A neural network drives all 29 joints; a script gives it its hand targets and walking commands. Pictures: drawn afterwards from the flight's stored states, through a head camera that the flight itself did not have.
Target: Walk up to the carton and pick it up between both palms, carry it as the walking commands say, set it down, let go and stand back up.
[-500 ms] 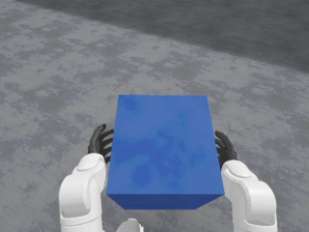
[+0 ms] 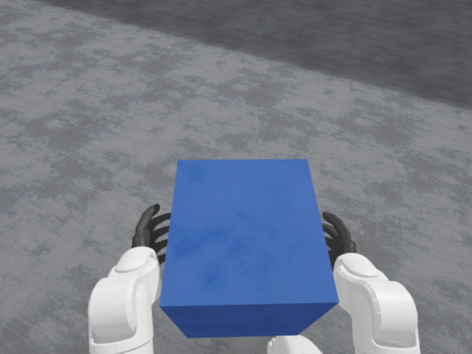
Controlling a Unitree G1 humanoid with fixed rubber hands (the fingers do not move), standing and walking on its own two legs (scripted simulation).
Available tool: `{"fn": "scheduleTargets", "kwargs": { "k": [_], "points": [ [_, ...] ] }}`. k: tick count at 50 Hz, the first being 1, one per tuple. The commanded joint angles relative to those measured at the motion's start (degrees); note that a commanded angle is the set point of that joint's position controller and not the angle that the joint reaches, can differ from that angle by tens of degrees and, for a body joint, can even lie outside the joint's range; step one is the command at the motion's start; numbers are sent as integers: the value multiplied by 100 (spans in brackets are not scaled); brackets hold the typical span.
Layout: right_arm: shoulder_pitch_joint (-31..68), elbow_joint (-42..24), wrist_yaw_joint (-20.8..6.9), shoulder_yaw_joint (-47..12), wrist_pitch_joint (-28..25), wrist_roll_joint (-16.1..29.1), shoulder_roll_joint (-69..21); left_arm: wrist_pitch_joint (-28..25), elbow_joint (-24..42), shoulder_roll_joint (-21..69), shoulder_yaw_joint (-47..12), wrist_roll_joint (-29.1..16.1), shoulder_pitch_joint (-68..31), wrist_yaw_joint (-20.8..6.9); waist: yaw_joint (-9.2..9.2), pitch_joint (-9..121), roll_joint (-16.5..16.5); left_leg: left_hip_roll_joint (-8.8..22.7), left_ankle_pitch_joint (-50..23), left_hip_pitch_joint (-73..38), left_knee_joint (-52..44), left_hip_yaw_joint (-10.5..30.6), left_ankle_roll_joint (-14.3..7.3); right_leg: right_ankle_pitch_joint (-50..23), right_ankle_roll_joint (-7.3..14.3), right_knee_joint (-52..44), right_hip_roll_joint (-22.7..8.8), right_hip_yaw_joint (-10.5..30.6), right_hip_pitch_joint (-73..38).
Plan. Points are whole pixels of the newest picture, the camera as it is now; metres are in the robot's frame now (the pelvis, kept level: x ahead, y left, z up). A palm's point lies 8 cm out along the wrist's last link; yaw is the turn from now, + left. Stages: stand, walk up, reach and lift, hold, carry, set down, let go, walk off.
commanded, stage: carry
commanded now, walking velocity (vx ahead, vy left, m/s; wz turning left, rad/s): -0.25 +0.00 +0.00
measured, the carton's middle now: (242, 255) +0.27 +0.02 +0.02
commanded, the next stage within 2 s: none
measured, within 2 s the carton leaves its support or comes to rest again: neither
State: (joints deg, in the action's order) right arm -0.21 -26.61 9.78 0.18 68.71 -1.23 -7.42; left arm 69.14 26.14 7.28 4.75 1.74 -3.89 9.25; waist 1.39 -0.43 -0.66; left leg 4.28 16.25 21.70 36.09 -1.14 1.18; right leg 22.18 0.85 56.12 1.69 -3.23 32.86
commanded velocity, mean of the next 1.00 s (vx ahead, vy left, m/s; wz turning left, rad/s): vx -0.25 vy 0.00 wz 0.00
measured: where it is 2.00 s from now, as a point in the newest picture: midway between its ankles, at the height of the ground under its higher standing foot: outside the picture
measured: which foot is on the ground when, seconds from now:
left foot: down 0.00-0.10, up 0.12-0.36, down 0.38-0.64, up 0.66-0.94, down 0.96-1.00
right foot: up 0.00-0.08, down 0.10-0.38, up 0.40-0.62, down 0.64-0.96, up 0.98-1.00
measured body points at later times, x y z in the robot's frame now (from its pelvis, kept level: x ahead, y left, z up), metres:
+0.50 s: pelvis -0.21 -0.04 +0.00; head -0.19 -0.02 +0.45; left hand +0.06 +0.11 +0.06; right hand +0.04 -0.19 +0.06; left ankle -0.17 +0.08 -0.73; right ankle -0.14 -0.14 -0.68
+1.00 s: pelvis -0.43 -0.08 -0.01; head -0.41 -0.06 +0.44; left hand -0.15 +0.06 +0.06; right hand -0.17 -0.23 +0.06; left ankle -0.43 +0.03 -0.73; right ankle -0.28 -0.17 -0.72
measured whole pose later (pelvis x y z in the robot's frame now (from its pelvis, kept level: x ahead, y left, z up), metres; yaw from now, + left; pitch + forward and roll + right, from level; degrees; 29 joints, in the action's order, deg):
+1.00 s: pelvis -0.43 -0.08 -0.01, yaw +0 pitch +1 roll +1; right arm 3.7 -24.1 10.1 2.4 68.0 -0.9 -7.3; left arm 67.1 22.3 7.5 5.3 3.0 -7.5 8.4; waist -3.0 -0.6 -3.2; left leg -0.3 19.0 18.7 36.4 -3.8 -1.3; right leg 12.3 0.7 35.7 -0.6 -2.9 32.0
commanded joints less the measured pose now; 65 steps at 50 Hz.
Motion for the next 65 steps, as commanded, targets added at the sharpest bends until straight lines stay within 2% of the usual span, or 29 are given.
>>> {"fn": "scheduleTargets", "kwargs": {
  "k": [1,3,5,7,10,15,18,20,21,24,26,28,30,32,33,34,38,41,46,48,49,50,52,54,58,62,63,64,65],
  "points": [
    [3345,-1578,-869,-3224,-547,1537,-5076,-294,1199,5520,-4338,-2230,-2988,-1081,-202,2370,1275,1344,-3249,-994,-642,787,-837,366,-21,-1227,-47,-163,-912],
    [3185,-1415,-843,-3102,-439,1375,-4929,-170,795,5597,-4381,-2213,-2765,-1121,-140,2336,1251,1212,-2748,-1055,-649,936,-602,-294,-41,-2663,-44,2,-1429],
    [2574,-1219,-802,-2891,-472,1166,-4743,-180,1039,5414,-4500,-2365,-3027,-1172,-227,2744,803,686,-1799,-475,310,515,-205,-2265,87,-3222,-1029,1319,-2443],
    [3083,-1352,-843,-3180,-433,1366,-4977,-262,905,5506,-4273,-2320,-2949,-1178,-163,2751,-2064,-226,1753,739,1793,-335,114,-5269,1014,-2994,-2254,2176,-2408],
    [3682,-1518,-874,-3607,-493,1794,-5377,-375,829,5627,-3872,-1928,-2467,-1143,-43,2985,-704,-176,1578,975,3168,107,-35,-4707,1097,-2933,-2095,1887,-2718],
    [3731,-1411,-961,-3703,-476,1967,-5497,-446,932,5562,-3578,-1665,-2490,-1067,-61,2760,-1201,-366,1360,28,870,-186,-86,-1649,772,-3690,-1630,1521,-2373],
    [3955,-1115,-1051,-3742,-388,2132,-5547,-394,678,5403,-3518,-1367,-2344,-957,-106,2576,-485,-276,329,-954,-1145,143,-368,-441,348,-3459,-1268,1121,-1818],
    [3728,-1247,-1118,-3807,-394,2111,-5445,-308,708,5307,-3571,-1343,-2316,-949,-256,2085,1655,1779,549,-749,-1972,2640,-1276,466,-211,-1302,-156,17,-531],
    [3756,-1351,-1126,-3738,-401,2077,-5420,-321,847,5363,-3753,-1441,-2579,-948,-273,1994,1627,2155,-823,-495,-1813,2659,-1543,911,-111,168,-71,251,-248],
    [3684,-1394,-1084,-3533,-476,1929,-5427,-405,1239,5603,-4175,-1954,-3026,-999,-219,2055,817,1628,-2500,-345,-1156,1292,-1274,215,64,1080,-199,384,-138],
    [3507,-1359,-1004,-3317,-456,1708,-5159,-350,1040,5546,-4194,-2000,-2820,-1013,-157,2462,877,1143,-2040,-680,-1125,720,-801,128,12,9,-63,39,-740],
    [3411,-1472,-948,-3265,-527,1684,-5229,-373,1496,5591,-4385,-2258,-3268,-1040,-171,2561,1675,1131,-2062,-1021,-1096,868,-718,453,-24,-886,-38,-74,-1005],
    [3230,-1592,-878,-3104,-518,1470,-4992,-303,1337,5615,-4424,-2313,-3061,-1073,-159,2657,1583,1218,-2107,-1211,-987,948,-698,244,-59,-2217,29,-115,-1352],
    [2599,-865,-814,-3036,-349,1208,-4740,-116,585,5258,-4118,-2113,-2618,-1152,-182,2382,541,687,-1249,-372,-230,526,-126,-714,189,-3621,-816,1227,-2194],
    [2713,-1149,-804,-3137,-426,1229,-4770,-174,691,5222,-4247,-2205,-2671,-1169,-201,2553,-920,150,33,591,462,196,171,-2400,637,-3529,-1940,2545,-2595],
    [3598,-1563,-852,-3309,-475,1495,-5037,-280,807,5636,-4135,-2287,-3058,-1197,-112,2528,-1936,-273,1836,1118,1738,-299,238,-3890,1159,-3401,-2535,2679,-2282],
    [3867,-1512,-899,-3743,-582,1916,-5590,-454,925,5672,-3817,-2025,-2764,-1198,-90,2803,-840,-152,1143,1255,3352,94,115,-4623,965,-2921,-1826,1415,-2730],
    [3433,-1048,-929,-3644,-444,1820,-5325,-374,646,5422,-3532,-1673,-2371,-1123,-57,2687,-582,-320,1169,789,2436,-194,147,-2361,782,-3491,-1708,1568,-2554],
    [3496,-752,-954,-3562,-271,1888,-5247,-276,262,5203,-3251,-1287,-1998,-967,-86,2584,-1346,-567,1064,-857,-605,-480,-180,227,490,-4174,-1556,1391,-1914],
    [3856,-1024,-1012,-3675,-352,2032,-5404,-290,500,5274,-3502,-1405,-2318,-977,-161,2404,537,296,953,-1465,-1679,907,-614,-151,-86,-2914,-854,788,-1206],
    [3475,-870,-1041,-3505,-342,1928,-5310,-244,528,5204,-3539,-1485,-2428,-989,-302,2104,2197,1781,880,-788,-2094,2574,-1386,646,-351,-1004,-10,-25,-345],
    [3415,-1085,-1093,-3461,-437,1905,-5442,-331,1069,5445,-3942,-1690,-3006,-999,-315,1760,1833,2211,-367,-296,-2045,2528,-1649,905,-184,511,-186,353,33],
    [3957,-1194,-1067,-3402,-469,1899,-5601,-384,962,5819,-3998,-1922,-3256,-994,-240,1743,814,1643,-1615,-247,-1522,1536,-1404,109,-42,1173,-157,481,-39],
    [3537,-1212,-1054,-3309,-479,1808,-5364,-403,1241,5605,-4149,-2034,-3133,-985,-178,2373,964,1192,-2460,-732,-1094,888,-908,-54,26,974,-31,317,-178],
    [3371,-1778,-871,-3271,-615,1675,-5026,-365,1147,5596,-4307,-2202,-2754,-1030,-204,2796,1361,1265,-3305,-1622,-1014,1052,-807,755,-60,-976,89,-64,-871],
    [2734,-1179,-782,-3039,-560,1286,-4910,-306,1060,5544,-4372,-2350,-2939,-1099,-172,3278,1028,988,-3151,-1480,-406,1038,-383,-1203,146,-3172,-574,774,-2289],
    [2613,-1110,-779,-3001,-548,1249,-4829,-282,1027,5330,-4311,-2266,-2794,-1123,-212,3049,332,700,-1958,-811,2,723,-137,-2743,192,-3110,-1116,1399,-2554],
    [2966,-1228,-799,-3286,-506,1291,-4817,-325,631,5301,-4013,-2145,-2549,-1183,-191,2591,-1789,26,121,450,602,-106,168,-4670,780,-2932,-1922,2006,-2576],
    [3195,-1345,-830,-3412,-541,1460,-4972,-382,855,5351,-3981,-2166,-2738,-1188,-114,2454,-1973,-263,1570,1070,1684,-350,143,-6093,1065,-2992,-2176,1982,-2656]
  ]
}}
